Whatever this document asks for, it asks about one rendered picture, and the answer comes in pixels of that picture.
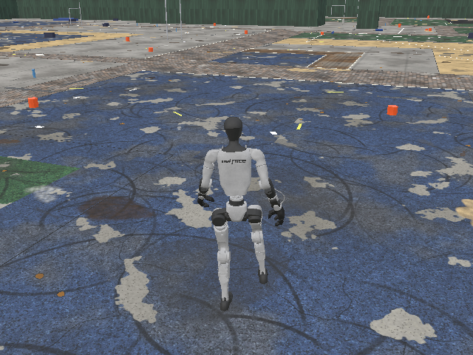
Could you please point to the right robot upper arm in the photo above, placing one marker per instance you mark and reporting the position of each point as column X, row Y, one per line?
column 261, row 167

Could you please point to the left robot shin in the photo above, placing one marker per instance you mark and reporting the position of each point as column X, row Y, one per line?
column 224, row 275

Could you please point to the right robot hand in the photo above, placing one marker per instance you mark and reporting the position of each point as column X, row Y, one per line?
column 280, row 216

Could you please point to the robot left forearm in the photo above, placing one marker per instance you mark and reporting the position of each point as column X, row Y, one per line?
column 202, row 191

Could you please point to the left robot hand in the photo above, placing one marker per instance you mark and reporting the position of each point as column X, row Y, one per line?
column 205, row 204

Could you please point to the humanoid robot torso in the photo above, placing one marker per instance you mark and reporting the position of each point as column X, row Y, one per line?
column 235, row 179

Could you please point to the robot right forearm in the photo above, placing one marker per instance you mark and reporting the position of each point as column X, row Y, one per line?
column 272, row 197

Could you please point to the left robot upper arm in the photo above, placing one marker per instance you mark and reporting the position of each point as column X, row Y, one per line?
column 208, row 167

